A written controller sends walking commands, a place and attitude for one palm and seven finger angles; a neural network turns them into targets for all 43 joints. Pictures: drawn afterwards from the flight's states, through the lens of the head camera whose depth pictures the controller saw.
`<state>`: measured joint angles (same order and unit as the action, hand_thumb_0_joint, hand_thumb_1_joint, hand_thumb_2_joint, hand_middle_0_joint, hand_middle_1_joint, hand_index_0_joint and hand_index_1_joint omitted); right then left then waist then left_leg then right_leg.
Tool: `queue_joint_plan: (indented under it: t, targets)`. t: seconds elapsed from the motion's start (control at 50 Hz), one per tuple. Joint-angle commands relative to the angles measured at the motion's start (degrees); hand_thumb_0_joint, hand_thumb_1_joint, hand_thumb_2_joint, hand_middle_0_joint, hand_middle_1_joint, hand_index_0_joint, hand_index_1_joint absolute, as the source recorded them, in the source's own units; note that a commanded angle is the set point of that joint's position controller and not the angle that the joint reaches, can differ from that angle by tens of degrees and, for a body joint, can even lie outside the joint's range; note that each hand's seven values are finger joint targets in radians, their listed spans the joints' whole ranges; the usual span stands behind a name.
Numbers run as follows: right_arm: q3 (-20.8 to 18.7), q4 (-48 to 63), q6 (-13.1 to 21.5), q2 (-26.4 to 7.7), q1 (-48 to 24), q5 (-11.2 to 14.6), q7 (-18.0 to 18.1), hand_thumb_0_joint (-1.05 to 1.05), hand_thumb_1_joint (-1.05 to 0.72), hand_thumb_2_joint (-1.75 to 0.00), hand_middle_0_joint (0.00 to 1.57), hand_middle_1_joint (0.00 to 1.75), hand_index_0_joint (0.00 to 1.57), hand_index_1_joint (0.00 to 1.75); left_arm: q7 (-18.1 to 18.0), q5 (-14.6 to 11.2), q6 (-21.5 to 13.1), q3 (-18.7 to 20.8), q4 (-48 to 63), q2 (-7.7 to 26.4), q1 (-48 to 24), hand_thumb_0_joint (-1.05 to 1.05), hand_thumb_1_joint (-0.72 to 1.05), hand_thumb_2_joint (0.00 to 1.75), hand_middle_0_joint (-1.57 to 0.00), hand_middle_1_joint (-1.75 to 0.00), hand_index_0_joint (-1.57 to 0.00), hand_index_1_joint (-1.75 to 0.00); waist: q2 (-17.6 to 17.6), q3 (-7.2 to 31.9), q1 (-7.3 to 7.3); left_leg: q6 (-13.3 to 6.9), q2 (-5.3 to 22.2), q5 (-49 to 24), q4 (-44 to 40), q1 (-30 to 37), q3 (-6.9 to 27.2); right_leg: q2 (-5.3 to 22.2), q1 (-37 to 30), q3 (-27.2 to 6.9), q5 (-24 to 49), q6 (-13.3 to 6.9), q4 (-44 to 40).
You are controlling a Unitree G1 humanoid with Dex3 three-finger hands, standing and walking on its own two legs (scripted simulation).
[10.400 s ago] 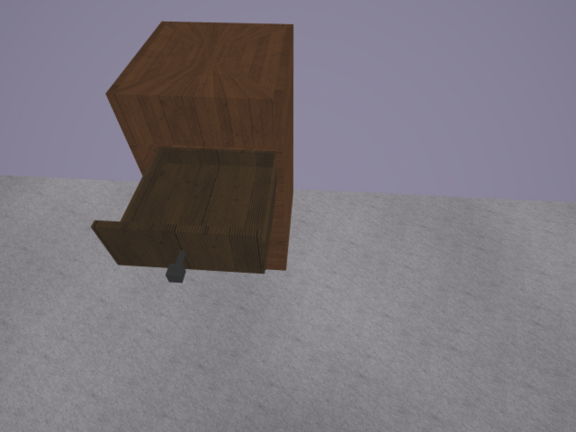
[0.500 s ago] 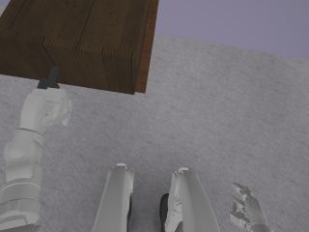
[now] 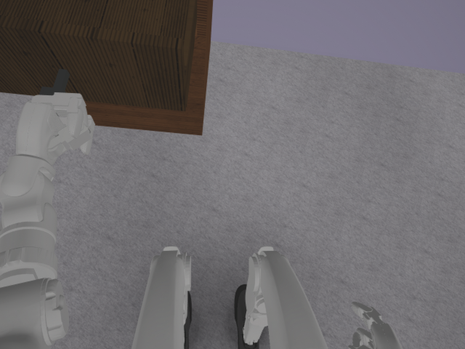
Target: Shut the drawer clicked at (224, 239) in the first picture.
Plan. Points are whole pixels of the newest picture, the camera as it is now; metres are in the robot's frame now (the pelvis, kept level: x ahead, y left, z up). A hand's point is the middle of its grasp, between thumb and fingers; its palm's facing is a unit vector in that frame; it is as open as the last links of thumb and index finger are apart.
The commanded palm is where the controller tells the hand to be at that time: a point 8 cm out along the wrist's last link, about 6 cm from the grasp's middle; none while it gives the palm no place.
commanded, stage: push the drawer shut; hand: left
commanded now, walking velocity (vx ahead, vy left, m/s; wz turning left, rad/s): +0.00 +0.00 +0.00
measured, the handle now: (57, 92) +0.51 +0.29 +0.01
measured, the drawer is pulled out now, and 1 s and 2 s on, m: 0.20 0.08 0.00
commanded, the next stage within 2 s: pull the fist back off the drawer in 1.64 s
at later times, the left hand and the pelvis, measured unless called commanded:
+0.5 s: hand (95, 98) +0.50 +0.24 +0.01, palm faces -0.06 -1.00 -0.07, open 3.3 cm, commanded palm +0.52 +0.26 +0.02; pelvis -0.01 +0.00 -0.01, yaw -1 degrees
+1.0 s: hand (103, 67) +0.57 +0.23 +0.01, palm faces -0.04 -1.00 -0.06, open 3.3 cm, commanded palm +0.58 +0.25 +0.02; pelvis -0.01 +0.01 -0.02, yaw -3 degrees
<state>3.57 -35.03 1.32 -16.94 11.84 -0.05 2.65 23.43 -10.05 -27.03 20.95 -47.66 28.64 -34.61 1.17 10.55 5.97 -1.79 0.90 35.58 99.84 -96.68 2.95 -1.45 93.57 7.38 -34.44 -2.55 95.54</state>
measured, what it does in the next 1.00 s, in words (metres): stands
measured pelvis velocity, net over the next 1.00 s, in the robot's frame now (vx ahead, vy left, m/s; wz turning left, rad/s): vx -0.01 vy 0.01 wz -0.05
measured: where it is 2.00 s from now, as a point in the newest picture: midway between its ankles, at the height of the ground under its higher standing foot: (213, 336)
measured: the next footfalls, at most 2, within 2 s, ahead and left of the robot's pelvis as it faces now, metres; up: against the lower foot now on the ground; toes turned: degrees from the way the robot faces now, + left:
none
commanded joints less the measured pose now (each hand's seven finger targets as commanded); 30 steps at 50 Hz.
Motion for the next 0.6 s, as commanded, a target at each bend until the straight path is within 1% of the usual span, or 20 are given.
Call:
queue_joint_plan:
  t: [0.0,0.02,0.04,0.12,0.14,0.16,0.2,0.22,0.26,0.3,0.32,0.34,0.36,0.42,0.44,0.48,0.5,0.54,0.56,0.58]
  targets:
    - [-4.11,4.13,0.98,-11.31,6.87,-0.33,0.76,0.00,-0.90,-0.90,0.20,0.30,0.20,0.30,-1.07,-1.02,-3.31,3.68,9.76,15.49,-26.06,0.00,0.90,0.90,-1.40,-1.60,-1.40,-1.60,7.97,31.73,2.56,-0.79,-0.19,-8.92,-12.47,24.61,3.46,-1.15,-13.36,-5.06,5.30,0.38,-12.82]
    - [-4.07,4.08,0.74,-11.28,7.07,-0.44,0.63,0.00,-0.90,-0.90,0.20,0.30,0.20,0.30,-1.09,-0.93,-3.27,4.37,9.83,16.45,-26.63,0.00,0.90,0.90,-1.40,-1.60,-1.40,-1.60,9.53,32.87,2.05,-0.68,-0.33,-9.33,-12.37,24.57,3.23,-0.98,-14.07,-5.30,5.52,0.31,-12.73]
    - [-4.02,4.09,0.46,-11.29,7.25,-0.37,0.49,0.00,-0.90,-0.90,0.20,0.30,0.20,0.30,-1.06,-0.77,-3.05,4.48,8.93,16.40,-26.22,0.00,0.90,0.90,-1.40,-1.60,-1.40,-1.60,9.05,33.00,2.07,-0.65,-0.21,-9.33,-12.46,24.91,3.46,-1.18,-13.66,-5.11,5.48,0.27,-12.58]
    - [-3.74,3.87,-0.35,-11.39,7.68,-0.50,0.47,0.00,-0.90,-0.90,0.20,0.30,0.20,0.30,-1.18,-0.27,-2.90,5.40,6.08,18.07,-29.18,0.00,0.90,0.90,-1.40,-1.60,-1.40,-1.60,7.79,31.59,3.00,-0.92,-0.13,-8.72,-11.85,23.18,3.35,-1.23,-13.46,-5.30,5.13,0.53,-12.76]
    - [-3.59,3.96,-0.52,-11.24,7.77,-0.59,0.40,0.00,-0.90,-0.90,0.20,0.30,0.20,0.30,-1.20,-0.10,-2.95,5.19,6.64,18.32,-30.57,0.00,0.90,0.90,-1.40,-1.60,-1.40,-1.60,9.01,31.96,3.13,-0.95,-0.09,-9.07,-11.75,23.14,3.30,-1.25,-13.74,-5.35,5.31,0.47,-12.62]
    - [-3.56,4.02,-0.75,-11.23,7.92,-0.52,0.30,0.00,-0.90,-0.90,0.20,0.30,0.20,0.30,-1.24,-0.03,-2.77,5.74,5.40,18.71,-30.32,0.00,0.90,0.90,-1.40,-1.60,-1.40,-1.60,8.19,31.66,2.97,-0.97,-0.23,-8.33,-11.69,22.15,3.11,-1.32,-14.30,-5.62,4.70,0.50,-12.87]
    - [-3.36,3.85,-0.95,-11.39,8.11,-0.73,0.40,0.00,-0.90,-0.90,0.20,0.30,0.20,0.30,-1.36,0.34,-2.94,6.57,4.96,20.36,-32.83,0.00,0.90,0.90,-1.40,-1.60,-1.40,-1.60,8.67,32.52,3.49,-1.08,-0.11,-8.85,-11.24,22.28,3.37,-1.29,-13.75,-5.34,5.14,0.53,-12.26]
    - [-3.23,3.95,-1.23,-11.32,8.13,-0.73,0.37,0.00,-0.90,-0.90,0.20,0.30,0.20,0.30,-1.33,0.75,-2.75,6.89,3.43,20.97,-32.42,0.00,0.90,0.90,-1.40,-1.60,-1.40,-1.60,9.20,31.73,3.21,-0.97,-0.15,-8.59,-11.20,21.67,3.26,-1.34,-13.63,-5.48,4.80,0.46,-12.30]
    - [-3.22,3.86,-1.50,-11.37,8.27,-0.78,0.27,0.00,-0.90,-0.90,0.20,0.30,0.20,0.30,-1.29,0.98,-2.60,5.50,3.44,19.68,-34.42,0.00,0.90,0.90,-1.40,-1.60,-1.40,-1.60,9.52,31.91,4.16,-1.04,0.02,-8.08,-11.16,22.51,3.54,-1.43,-12.14,-5.19,4.72,0.54,-12.18]
    - [-2.93,3.74,-1.76,-11.64,8.74,-0.98,0.31,0.00,-0.90,-0.90,0.20,0.30,0.20,0.30,-1.62,1.36,-2.63,6.85,2.17,21.93,-36.17,0.00,0.90,0.90,-1.40,-1.60,-1.40,-1.60,10.05,32.19,4.07,-0.92,-0.02,-7.95,-11.25,22.56,3.91,-1.48,-11.94,-4.85,4.64,0.45,-11.73]
    - [-2.90,3.84,-1.89,-11.47,8.72,-0.93,0.27,0.00,-0.90,-0.90,0.20,0.30,0.20,0.30,-1.70,1.39,-2.46,6.01,2.45,21.39,-37.56,0.00,0.90,0.90,-1.40,-1.60,-1.40,-1.60,10.66,32.37,4.70,-1.06,-0.02,-8.21,-10.97,22.35,3.69,-1.45,-11.96,-5.04,4.95,0.51,-11.79]
    - [-2.83,3.71,-2.06,-11.54,9.00,-0.91,0.27,0.00,-0.90,-0.90,0.20,0.30,0.20,0.30,-1.77,1.45,-2.09,7.04,1.00,22.32,-37.04,0.00,0.90,0.90,-1.40,-1.60,-1.40,-1.60,9.01,31.88,4.72,-1.13,0.08,-7.81,-10.76,21.36,3.69,-1.52,-12.42,-5.07,4.75,0.62,-11.92]
    - [-2.64,3.91,-2.22,-11.52,8.95,-1.00,0.29,0.00,-0.90,-0.90,0.20,0.30,0.20,0.30,-1.74,1.70,-2.05,7.32,1.03,23.35,-37.83,0.00,0.90,0.90,-1.40,-1.60,-1.40,-1.60,9.90,31.76,4.58,-1.18,-0.01,-7.88,-10.48,20.35,3.41,-1.50,-12.96,-5.42,4.56,0.57,-11.97]
    - [-2.47,3.75,-2.64,-11.67,9.41,-1.09,0.17,0.00,-0.90,-0.90,0.20,0.30,0.20,0.30,-1.90,2.21,-1.66,6.81,0.01,23.43,-40.12,0.00,0.90,0.90,-1.40,-1.60,-1.40,-1.60,11.00,31.97,5.32,-1.13,0.12,-7.55,-10.57,21.25,3.84,-1.59,-11.37,-4.95,4.64,0.55,-11.60]
    - [-2.32,3.79,-2.81,-11.80,9.57,-1.20,0.18,0.00,-0.90,-0.90,0.20,0.30,0.20,0.30,-2.08,2.72,-1.66,7.55,0.41,25.01,-41.04,0.00,0.90,0.90,-1.40,-1.60,-1.40,-1.60,11.60,32.71,5.03,-1.04,0.16,-7.93,-10.60,21.73,4.11,-1.61,-11.25,-4.63,4.79,0.43,-11.09]
    - [-2.15,3.99,-3.03,-11.71,9.73,-1.26,0.13,0.00,-0.90,-0.90,0.20,0.30,0.20,0.30,-2.34,2.99,-1.45,7.42,-0.03,24.98,-41.96,0.00,0.90,0.90,-1.40,-1.60,-1.40,-1.60,12.87,33.24,5.26,-0.97,0.12,-8.55,-10.58,22.67,4.43,-1.64,-10.13,-4.34,5.28,0.32,-10.61]
    - [-2.19,3.73,-3.21,-12.00,10.12,-1.35,0.07,0.00,-0.90,-0.90,0.20,0.30,0.20,0.30,-2.46,3.27,-1.16,6.85,-0.85,24.61,-42.75,0.00,0.90,0.90,-1.40,-1.60,-1.40,-1.60,12.44,33.04,5.96,-0.92,0.35,-8.55,-10.73,23.36,4.87,-1.66,-9.23,-4.13,5.38,0.43,-10.68]
    - [-2.09,3.78,-3.46,-12.08,10.41,-1.36,0.00,0.00,-0.90,-0.90,0.20,0.30,0.20,0.30,-2.59,3.39,-0.79,7.32,-0.93,25.48,-43.72,0.00,0.90,0.90,-1.40,-1.60,-1.40,-1.60,12.45,33.33,6.11,-0.98,0.39,-8.19,-10.35,22.60,4.67,-1.66,-9.56,-4.29,5.34,0.51,-10.67]
    - [-1.91,3.78,-3.64,-12.14,10.59,-1.43,0.02,0.00,-0.90,-0.90,0.20,0.30,0.20,0.30,-2.78,3.72,-0.73,8.11,-0.90,27.04,-44.31,0.00,0.90,0.90,-1.40,-1.60,-1.40,-1.60,12.76,33.56,5.88,-0.96,0.40,-8.56,-10.33,22.35,4.68,-1.69,-10.05,-4.31,5.48,0.44,-10.56]
    - [-1.82,4.00,-3.66,-11.89,10.81,-1.43,-0.04,0.00,-0.90,-0.90,0.20,0.30,0.20,0.30,-2.84,3.81,-0.76,7.10,-0.63,25.99,-45.63,0.00,0.90,0.90,-1.40,-1.60,-1.40,-1.60,13.25,34.07,6.46,-1.05,0.27,-9.31,-10.27,22.85,4.80,-1.73,-9.74,-4.13,5.87,0.42,-10.29]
